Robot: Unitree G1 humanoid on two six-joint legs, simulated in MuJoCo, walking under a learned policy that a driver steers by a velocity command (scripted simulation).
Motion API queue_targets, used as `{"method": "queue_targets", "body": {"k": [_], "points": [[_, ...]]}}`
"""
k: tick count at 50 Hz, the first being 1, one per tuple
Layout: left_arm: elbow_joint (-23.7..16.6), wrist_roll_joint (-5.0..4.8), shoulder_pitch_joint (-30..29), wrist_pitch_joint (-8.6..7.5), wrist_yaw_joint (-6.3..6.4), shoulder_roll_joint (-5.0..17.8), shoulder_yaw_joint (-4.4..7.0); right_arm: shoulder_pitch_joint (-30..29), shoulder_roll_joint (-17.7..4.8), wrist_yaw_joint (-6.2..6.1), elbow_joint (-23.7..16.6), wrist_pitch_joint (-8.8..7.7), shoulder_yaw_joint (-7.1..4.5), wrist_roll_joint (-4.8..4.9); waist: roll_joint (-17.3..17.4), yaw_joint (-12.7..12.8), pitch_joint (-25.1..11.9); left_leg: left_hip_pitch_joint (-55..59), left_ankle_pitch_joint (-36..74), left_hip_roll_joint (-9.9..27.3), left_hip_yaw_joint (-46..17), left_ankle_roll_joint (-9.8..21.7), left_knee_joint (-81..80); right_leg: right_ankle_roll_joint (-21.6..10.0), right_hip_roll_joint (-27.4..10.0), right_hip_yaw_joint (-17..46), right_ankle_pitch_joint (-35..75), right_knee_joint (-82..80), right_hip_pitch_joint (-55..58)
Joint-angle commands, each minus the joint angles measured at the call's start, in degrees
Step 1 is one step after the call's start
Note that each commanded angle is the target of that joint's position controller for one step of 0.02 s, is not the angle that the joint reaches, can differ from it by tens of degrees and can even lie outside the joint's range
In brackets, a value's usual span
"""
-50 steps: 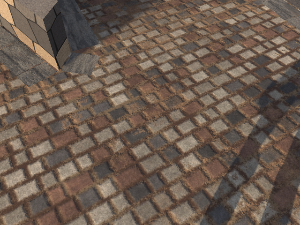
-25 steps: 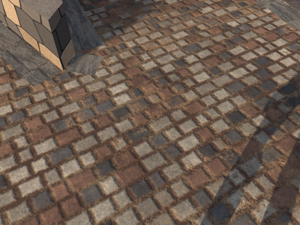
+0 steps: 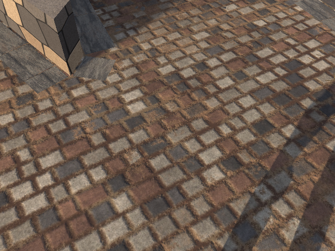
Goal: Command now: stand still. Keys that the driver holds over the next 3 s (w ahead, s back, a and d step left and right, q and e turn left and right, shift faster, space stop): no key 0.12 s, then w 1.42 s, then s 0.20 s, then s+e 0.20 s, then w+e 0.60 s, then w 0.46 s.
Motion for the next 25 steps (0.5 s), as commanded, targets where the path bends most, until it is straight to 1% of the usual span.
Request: {"method": "queue_targets", "body": {"k": [1,6,7,8,9,10,11,12,13,14,15,16,17,18,19,20,21,22,23,24,25], "points": [[-0.49,-0.03,4.94,-0.22,0.13,4.77,0.78,1.62,-5.45,-0.16,-1.49,-0.39,-0.76,0.02,-0.24,-0.01,1.06,3.35,5.08,3.11,-3.56,1.62,-4.99,-1.13,-0.46,0.26,5.12,-4.96,-5.83],[-0.64,-0.06,5.26,-0.23,0.12,4.6,0.84,2.09,-5.32,-0.18,-1.65,-0.44,-0.73,0.04,-0.26,0.0,0.99,3.36,5.76,3.11,-3.51,1.63,-4.76,-1.19,-0.45,0.3,5.47,-4.85,-5.87],[-0.02,-0.11,6.47,-0.15,0.14,3.97,0.75,3.14,-4.94,-0.23,-1.13,-0.39,-0.65,0.02,0.05,0.02,-0.38,3.84,-0.88,2.69,-3.22,1.78,-5.23,-1.37,0.27,-0.56,0.53,-4.56,-5.34],[0.06,-0.43,6.72,-0.05,0.27,4.14,0.91,3.63,-5.77,-0.35,-0.99,-0.27,-0.99,0.38,0.64,-0.12,0.37,2.82,-11.23,2.22,-3.24,2.41,-5.4,-1.99,1.43,-1.72,-6.31,-2.85,-6.46],[-0.6,-0.65,6.07,-0.07,0.45,4.55,1.11,4.27,-7.0,-0.45,-0.99,-0.24,-1.5,0.82,1.54,-0.37,1.69,0.88,-22.27,2.74,-4.38,3.51,-5.97,-2.97,2.13,-2.4,-13.17,-0.51,-8.58],[-1.48,-0.71,5.16,-0.35,0.51,4.49,1.13,4.92,-7.73,-0.43,-1.2,-0.49,-1.82,1.05,2.92,-0.75,3.8,-0.85,-30.14,5.01,-7.65,4.96,-7.86,-3.86,2.17,-2.44,-17.39,1.86,-11.86],[-2.43,-0.76,4.11,-0.98,0.39,3.75,1.0,6.6,-8.67,-0.3,-1.22,-1.05,-2.21,1.28,5.14,-1.48,5.16,-0.36,-34.97,8.81,-13.19,7.04,-10.57,-4.34,2.04,-2.71,-17.18,5.62,-15.63],[-3.24,-0.9,3.13,-1.8,0.06,2.47,0.76,8.99,-9.94,-0.11,-0.92,-1.72,-2.72,1.43,8.06,-2.18,5.03,1.58,-37.65,13.57,-20.43,9.61,-14.15,-4.42,2.3,-3.9,-13.42,10.79,-18.28],[-3.83,-0.95,2.12,-2.5,-0.44,2.13,0.75,10.86,-11.13,-0.04,-0.66,-2.31,-3.23,1.31,9.58,-2.63,4.36,0.66,-38.2,17.91,-27.59,12.31,-17.43,-4.93,1.49,-3.03,-10.37,16.18,-17.86],[-4.27,-1.22,1.58,-3.02,-0.95,2.99,1.15,10.0,-11.29,-0.07,-1.29,-2.91,-3.35,0.88,8.83,-2.0,4.38,-1.17,-36.67,20.31,-31.1,13.71,-18.98,-5.81,0.09,-1.11,-10.7,20.82,-18.0],[-4.6,-1.5,1.54,-3.44,-1.35,3.34,1.43,7.79,-11.03,0.05,-2.41,-3.53,-3.28,0.63,8.07,-0.85,4.23,-2.36,-34.17,21.05,-31.38,13.74,-19.43,-6.7,-1.06,0.43,-12.85,23.49,-18.19],[-4.77,-1.73,2.09,-3.77,-1.56,3.36,1.59,4.93,-10.86,0.18,-3.76,-3.95,-3.2,1.01,7.6,0.71,3.91,-3.78,-31.22,20.33,-28.87,12.45,-19.4,-7.62,-2.06,1.2,-13.89,21.16,-16.67],[-4.33,-1.83,3.82,-4.07,-1.6,3.24,1.74,1.14,-10.77,0.28,-5.2,-4.02,-3.15,1.84,7.5,2.89,3.76,-6.84,-27.59,17.79,-23.47,10.1,-18.8,-8.45,-2.25,0.63,-12.35,13.38,-11.23],[-2.57,-1.68,7.52,-4.31,-1.55,2.42,1.9,-2.75,-10.64,0.44,-6.27,-3.7,-3.09,2.54,7.08,5.65,3.57,-12.02,-23.99,13.5,-16.19,7.64,-16.22,-8.79,-0.22,-2.64,-6.07,3.12,-1.56],[-0.33,-0.99,10.97,-4.21,-1.52,2.86,2.43,-2.98,-9.64,0.59,-6.52,-3.35,-2.99,2.64,4.45,6.5,3.64,-15.45,-20.49,8.91,-10.08,5.87,-10.16,-7.55,3.05,-5.05,-0.34,-1.11,5.25],[1.31,-0.48,16.49,-4.07,-1.59,4.59,3.13,-2.99,-7.58,0.77,-6.93,-3.42,-2.47,2.39,-1.67,7.68,1.57,-20.28,-16.62,5.37,-5.16,3.84,1.08,-7.61,-0.72,1.15,-1.73,-3.43,11.96],[1.35,-0.83,22.57,-4.1,-1.53,9.36,4.21,-3.46,-3.79,1.26,-8.14,-4.07,-1.42,1.67,-15.51,8.65,-0.87,-28.36,-13.68,0.55,2.27,0.64,20.89,-11.68,-14.16,21.82,-11.77,-13.66,17.38],[0.76,-0.15,22.89,-4.99,-2.17,12.24,4.26,-4.62,-4.18,1.34,-9.79,-5.09,-1.56,1.89,-18.19,7.71,2.34,-37.13,-18.79,-0.19,-1.54,1.56,32.12,-17.7,-21.84,38.58,-20.47,-19.23,14.7],[-0.47,-0.08,18.47,-5.92,-2.27,9.26,3.29,-4.96,-5.18,1.58,-9.96,-5.83,-1.59,2.63,-10.55,5.15,6.27,-41.46,-14.27,3.54,-5.07,2.55,38.8,-17.75,-22.15,38.36,-21.98,-19.25,12.72],[-1.71,-0.4,14.5,-6.43,-2.62,7.76,2.67,-3.71,-5.96,1.96,-9.44,-6.38,-1.68,2.63,-6.55,3.19,6.84,-43.44,-7.95,5.26,-5.53,3.16,40.69,-15.58,-19.68,32.22,-16.91,-18.49,13.08],[-2.81,-0.56,11.55,-6.48,-3.16,7.84,2.42,-3.16,-6.59,2.08,-8.77,-6.74,-1.97,1.82,-4.43,2.1,5.67,-42.18,-3.39,6.49,-5.03,3.22,39.42,-13.52,-17.14,26.32,-9.58,-18.6,12.75]]}}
